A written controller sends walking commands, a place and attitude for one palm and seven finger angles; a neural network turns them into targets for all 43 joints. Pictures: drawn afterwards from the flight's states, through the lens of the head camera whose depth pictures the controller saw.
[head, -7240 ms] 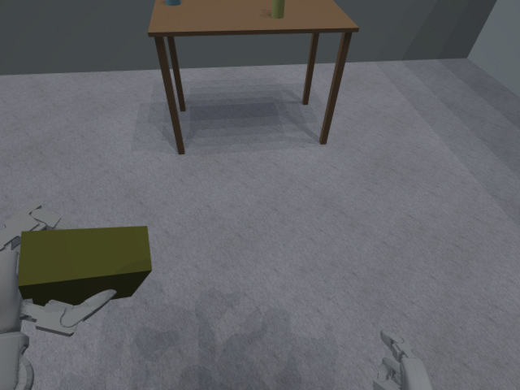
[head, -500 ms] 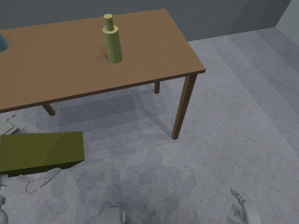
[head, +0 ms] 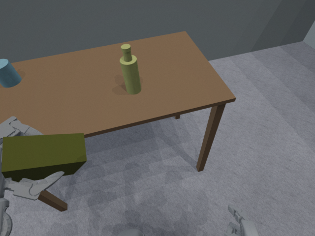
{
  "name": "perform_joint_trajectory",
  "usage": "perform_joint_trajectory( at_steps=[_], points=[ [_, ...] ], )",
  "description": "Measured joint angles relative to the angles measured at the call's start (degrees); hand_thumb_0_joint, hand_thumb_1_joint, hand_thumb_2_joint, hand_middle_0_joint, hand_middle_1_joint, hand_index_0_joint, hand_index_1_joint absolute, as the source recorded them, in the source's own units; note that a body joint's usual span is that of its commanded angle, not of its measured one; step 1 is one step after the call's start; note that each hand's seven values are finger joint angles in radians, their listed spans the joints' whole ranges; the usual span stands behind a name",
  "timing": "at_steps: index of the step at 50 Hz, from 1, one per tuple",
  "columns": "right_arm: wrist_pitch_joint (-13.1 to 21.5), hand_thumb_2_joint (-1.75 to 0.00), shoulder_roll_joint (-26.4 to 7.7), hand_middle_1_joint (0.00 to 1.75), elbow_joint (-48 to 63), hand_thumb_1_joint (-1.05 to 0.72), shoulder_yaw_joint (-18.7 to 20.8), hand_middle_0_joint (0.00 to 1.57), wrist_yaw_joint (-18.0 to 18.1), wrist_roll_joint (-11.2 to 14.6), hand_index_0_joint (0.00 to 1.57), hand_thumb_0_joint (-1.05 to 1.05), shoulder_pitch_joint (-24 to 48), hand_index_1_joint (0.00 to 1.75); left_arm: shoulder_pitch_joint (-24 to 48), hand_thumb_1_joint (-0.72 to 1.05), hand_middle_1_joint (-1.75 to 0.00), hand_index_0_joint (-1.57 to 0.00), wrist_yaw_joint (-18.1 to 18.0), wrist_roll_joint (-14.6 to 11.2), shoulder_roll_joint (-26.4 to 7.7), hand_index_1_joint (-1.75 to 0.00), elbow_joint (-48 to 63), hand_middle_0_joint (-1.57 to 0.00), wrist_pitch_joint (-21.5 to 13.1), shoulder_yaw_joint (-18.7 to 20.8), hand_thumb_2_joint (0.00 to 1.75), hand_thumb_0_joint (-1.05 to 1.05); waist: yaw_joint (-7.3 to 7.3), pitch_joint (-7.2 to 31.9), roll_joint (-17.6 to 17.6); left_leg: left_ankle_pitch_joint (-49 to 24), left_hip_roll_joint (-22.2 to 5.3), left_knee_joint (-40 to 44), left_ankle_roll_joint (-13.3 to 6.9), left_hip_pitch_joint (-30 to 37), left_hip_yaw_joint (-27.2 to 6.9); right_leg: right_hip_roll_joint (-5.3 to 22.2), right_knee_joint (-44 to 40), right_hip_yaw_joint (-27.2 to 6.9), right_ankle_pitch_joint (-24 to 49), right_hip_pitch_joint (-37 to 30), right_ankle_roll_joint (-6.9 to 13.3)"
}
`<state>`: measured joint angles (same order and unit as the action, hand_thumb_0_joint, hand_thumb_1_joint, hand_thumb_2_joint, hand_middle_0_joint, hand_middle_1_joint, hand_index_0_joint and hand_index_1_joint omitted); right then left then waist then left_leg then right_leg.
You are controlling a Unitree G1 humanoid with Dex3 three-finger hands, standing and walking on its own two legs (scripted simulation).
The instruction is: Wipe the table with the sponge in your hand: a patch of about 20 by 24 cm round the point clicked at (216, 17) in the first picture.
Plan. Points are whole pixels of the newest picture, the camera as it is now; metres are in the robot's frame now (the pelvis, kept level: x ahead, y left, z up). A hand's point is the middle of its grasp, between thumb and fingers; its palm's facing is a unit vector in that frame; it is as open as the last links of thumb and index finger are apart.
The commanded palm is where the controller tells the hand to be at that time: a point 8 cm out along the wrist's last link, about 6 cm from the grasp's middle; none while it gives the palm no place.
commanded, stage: take the last steps up to it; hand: left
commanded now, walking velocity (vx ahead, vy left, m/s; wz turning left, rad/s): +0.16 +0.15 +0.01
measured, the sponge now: (56, 158) +0.23 +0.21 +0.15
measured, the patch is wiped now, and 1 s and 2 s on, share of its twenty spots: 0.00 0.00 0.00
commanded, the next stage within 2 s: come to a stop and stand still in 0.18 s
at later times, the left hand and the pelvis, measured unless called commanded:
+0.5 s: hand (18, 126) +0.28 +0.30 +0.18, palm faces +0.35 -0.84 -0.42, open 9.7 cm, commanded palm +0.22 +0.34 +0.19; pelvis +0.06 +0.07 +0.01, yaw -2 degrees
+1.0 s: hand out of the picture +0.26 +0.34 +0.19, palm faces +0.46 -0.82 -0.34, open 9.7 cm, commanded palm +0.18 +0.35 +0.19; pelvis +0.00 +0.07 +0.01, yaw -3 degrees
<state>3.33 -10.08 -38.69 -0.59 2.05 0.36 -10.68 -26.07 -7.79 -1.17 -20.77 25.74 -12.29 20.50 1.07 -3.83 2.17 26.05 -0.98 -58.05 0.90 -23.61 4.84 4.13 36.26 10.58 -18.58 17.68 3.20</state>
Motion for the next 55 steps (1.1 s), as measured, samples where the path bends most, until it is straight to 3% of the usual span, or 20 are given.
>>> perform_joint_trajectory(
  at_steps=[2, 4, 10, 13, 16, 19, 27, 28, 31, 34, 37, 41, 43, 44, 47, 49, 52, 55],
  points=[
    [-0.6, -0.9, -1.3, 0.3, -0.2, -0.9, 0.3, 0.2, -0.1, -0.2, 0.2, 0.02, 0.5, 0.3, 0.2, -0.45, -1.34, -0.79, -0.3, 0.3, 1.3, -1.34, -0.8, -0.8, -0.2, 0.0, 0.99, 0.0, -0.42, -0.4, -0.8, -1.2, -0.2, -6.0, 0.6, -3.2, -1.1, 0.7, -2.2, -0.2, 0.6, -1.5, -0.9],
    [-1.0, -0.9, -2.2, 0.3, 0.3, -0.9, 0.8, 0.2, 0.1, -0.4, 0.2, 0.02, 0.9, 0.3, -0.5, -0.45, -1.34, -0.79, -0.6, 0.6, 1.8, -1.34, -0.5, -0.8, -0.8, -0.1, 0.99, 0.0, -1.12, -0.8, -1.8, -3.0, -1.3, -4.2, 0.8, -4.5, -1.3, 1.5, -4.4, -0.4, 1.6, -2.7, -1.4],
    [-0.8, -0.9, -4.2, 0.3, 4.1, -0.9, 3.1, 0.2, 0.8, -0.7, 0.2, 0.02, 0.9, 0.3, -4.3, -0.45, -1.34, -0.79, -1.2, 0.9, -0.1, -1.34, 5.4, -0.8, -1.3, -0.3, 0.99, 0.0, -1.9, -2.1, -5.0, -8.2, -3.0, 18.9, 0.4, 0.7, 1.2, 3.7, -5.3, -1.7, 1.1, -4.1, -3.7],
    [-0.4, -0.9, -5.2, 0.3, 5.9, -0.9, 4.2, 0.2, 1.4, -0.4, 0.2, 0.02, 0.3, 0.3, -4.8, -0.45, -1.34, -0.79, -1.5, 0.8, -1.5, -1.34, 8.1, -0.8, -1.6, 0.4, 1.0, 0.0, -1.9, -1.6, -4.3, -15.1, -2.8, 28.6, -0.3, 5.7, 2.5, 3.9, -0.8, -2.3, -1.9, -3.4, -5.6],
    [-0.1, -0.9, -2.7, 0.3, 5.5, -0.9, 4.6, 0.2, 1.8, 0.0, 0.19, 0.02, 1.0, 0.3, -1.5, -0.45, -1.34, -0.79, -1.6, 0.7, -3.6, -1.34, 5.7, -0.8, -2.4, 2.1, 1.0, 0.0, -1.33, -1.4, -5.9, -12.5, -2.2, 24.1, -1.2, 4.8, 3.8, 3.1, 12.4, -6.0, -11.4, 1.0, -5.0],
    [0.4, -0.9, 0.1, 0.3, 4.9, -0.9, 2.7, 0.2, 1.1, 0.1, 0.19, 0.01, 1.1, 0.3, 0.5, -0.45, -1.34, -0.79, -1.5, 0.3, -3.6, -1.34, 3.2, -0.8, -0.9, 2.9, 1.0, 0.0, -1.73, -0.6, -5.4, -11.5, -2.7, 25.1, -1.2, 5.5, 3.2, 0.1, 18.8, -6.1, -10.8, 4.2, -5.1],
    [1.6, -0.9, 4.3, 0.3, 5.8, -0.9, -2.8, 0.2, -0.8, -0.8, 0.2, 0.01, -0.2, 0.3, -3.4, -0.45, -1.34, -0.79, -0.9, -0.9, -1.9, -1.34, 7.5, -0.8, 2.1, 0.4, 1.0, 0.0, -1.24, -0.7, -3.7, -12.5, -3.3, 28.2, -0.6, 8.1, 3.8, -4.1, -1.8, -4.1, -1.2, -0.7, -4.9],
    [1.5, -0.9, 4.4, 0.3, 5.8, -0.9, -3.1, 0.2, -0.7, -0.8, 0.2, 0.01, -0.3, 0.3, -3.6, -0.45, -1.34, -0.79, -0.7, -0.9, -2.2, -1.34, 7.3, -0.8, 2.2, 0.3, 1.0, 0.0, -1.12, -0.8, -3.4, -12.2, -3.3, 27.7, -0.4, 8.0, 3.8, -4.3, -4.6, -4.0, 1.7, -1.9, -4.4],
    [0.5, -0.9, 3.3, 0.3, 5.1, -0.9, -3.2, 0.2, -0.4, -0.5, 0.2, 0.01, 0.1, 0.3, -3.0, -0.45, -1.34, -0.79, -0.3, -0.9, -1.6, -1.34, 4.9, -0.8, 2.7, -0.3, 1.0, 0.0, -1.37, -0.9, -0.3, -11.4, -4.8, 25.8, 0.3, 7.5, 2.6, -6.0, -6.8, -2.7, 4.7, -3.3, 0.2],
    [-0.3, -0.9, 1.6, 0.3, 4.3, -0.9, -2.5, 0.21, -0.1, -0.1, 0.2, 0.01, 0.4, 0.3, -2.9, -0.45, -1.34, -0.79, -0.3, -1.5, -0.4, -1.34, 2.8, -0.8, 3.3, -0.7, 1.0, 0.0, -1.22, 0.2, 0.2, -4.9, -2.7, 19.3, 1.1, 5.2, -0.7, -5.8, -6.2, -3.2, 4.2, -2.2, 1.8],
    [-1.0, -0.9, -0.1, 0.3, 3.4, -0.9, -1.7, 0.2, 0.6, -0.1, 0.2, 0.02, 0.7, 0.3, -2.9, -0.45, -1.34, -0.79, -0.8, -1.1, 0.7, -1.34, 1.8, -0.8, 4.0, -1.1, 1.0, 0.0, -1.47, 0.7, -1.0, -0.8, -0.3, 13.6, 1.1, 4.3, -2.5, -4.9, -6.4, -4.0, 4.9, -1.9, 1.8],
    [-1.5, -0.9, -2.1, 0.3, 3.5, -0.9, -0.6, 0.2, 1.9, -0.4, 0.2, 0.02, 0.3, 0.3, -2.8, -0.45, -1.34, -0.79, -1.1, -0.5, 0.9, -1.34, 2.4, -0.8, 3.7, -1.6, 1.0, 0.0, -2.28, 1.3, -2.4, -3.0, 0.1, 18.6, 0.6, 6.9, -2.5, -4.5, -6.9, -3.3, 5.7, -1.7, 1.5],
    [1.6, -0.9, -2.3, 0.3, 3.5, -0.9, 1.6, 0.2, 2.2, -1.0, 0.2, 0.02, -1.8, 0.3, 5.3, -0.45, -1.34, -0.79, 1.7, 2.2, -3.9, -1.34, -0.7, -0.8, 1.8, -0.1, 1.0, 0.0, 0.47, 0.6, -3.5, -7.6, 0.0, 22.5, 0.1, 7.8, -2.4, -4.8, -6.8, -2.6, 6.4, -0.8, 1.3],
    [2.4, -0.9, -2.6, 0.3, 3.3, -0.9, 2.1, 0.2, 1.9, -0.6, 0.2, 0.02, -2.2, 0.3, 9.5, -0.45, -1.34, -0.79, 2.2, 1.8, -5.7, -1.34, -3.8, -0.8, 0.2, 1.3, 1.0, 0.0, 1.38, 0.3, -3.7, -10.0, 0.2, 25.0, -0.4, 8.5, -2.8, -5.1, -6.6, -2.4, 6.8, -0.2, 1.3],
    [3.4, -0.9, -3.5, 0.3, 3.5, -0.9, 2.2, 0.2, 0.2, 0.4, 0.2, 0.02, -1.7, 0.3, 15.5, -0.45, -1.34, -0.79, 1.5, -0.3, -5.9, -1.34, -9.4, -0.8, -0.8, 5.6, 1.0, 0.0, 1.47, -1.0, -4.9, -11.1, 0.5, 27.3, -1.6, 9.7, -1.8, -5.1, -7.4, -3.4, 8.5, -0.4, 0.8],
    [4.2, -0.9, -4.1, 0.3, 4.8, -0.9, 2.1, 0.2, -0.8, 0.6, 0.2, 0.02, -2.1, 0.3, 13.1, -0.45, -1.34, -0.79, 0.7, -1.3, -3.5, -1.34, -8.3, -0.8, -0.9, 5.9, 1.0, 0.0, 0.69, -0.8, -4.9, -11.9, 0.9, 28.5, -2.3, 10.6, -0.6, -4.8, -8.7, -4.6, 9.7, -1.0, -0.3],
    [5.4, -0.9, -4.2, 0.3, 6.4, -0.9, 1.8, 0.2, -1.4, 0.7, 0.2, 0.02, -3.4, 0.3, 6.8, -0.45, -1.34, -0.79, 1.1, -1.0, -0.1, -1.34, -4.3, -0.8, -1.6, 2.1, 1.0, 0.0, -0.11, 0.0, -4.5, -12.6, 1.7, 29.6, -3.3, 11.3, 0.5, -4.2, -8.4, -5.7, 8.6, -0.9, -1.4],
    [5.8, -0.9, -3.1, 0.3, 6.7, -0.9, 1.0, 0.2, -1.4, 0.4, 0.2, 0.02, -4.3, 0.3, 2.9, -0.45, -1.34, -0.79, 2.5, 0.1, 0.7, -1.34, -2.6, -0.8, -2.0, -1.6, 1.0, 0.0, 0.03, 0.2, -4.6, -13.0, 2.2, 29.9, -3.9, 11.5, 0.8, -3.9, -7.6, -6.5, 7.1, -0.8, -1.8]
  ],
)
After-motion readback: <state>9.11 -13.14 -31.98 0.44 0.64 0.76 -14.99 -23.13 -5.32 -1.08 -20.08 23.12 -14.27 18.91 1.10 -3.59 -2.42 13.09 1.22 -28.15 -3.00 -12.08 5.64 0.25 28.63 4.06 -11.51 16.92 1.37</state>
